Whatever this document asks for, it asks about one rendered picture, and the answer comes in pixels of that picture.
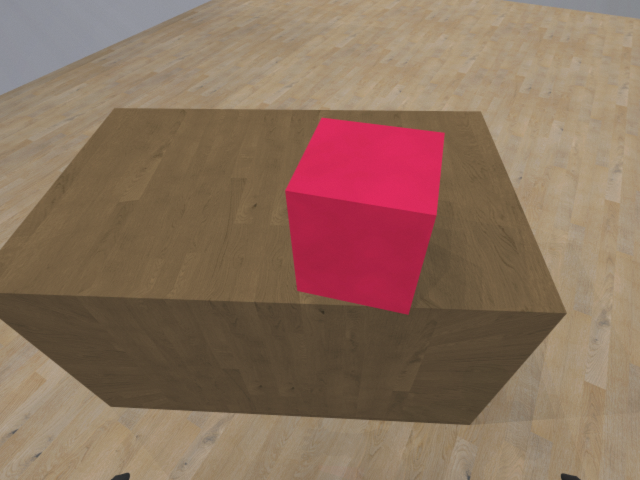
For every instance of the pedestal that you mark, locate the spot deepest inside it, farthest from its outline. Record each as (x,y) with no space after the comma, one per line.
(158,271)

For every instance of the carton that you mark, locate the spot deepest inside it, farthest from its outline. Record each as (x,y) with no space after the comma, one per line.
(362,204)

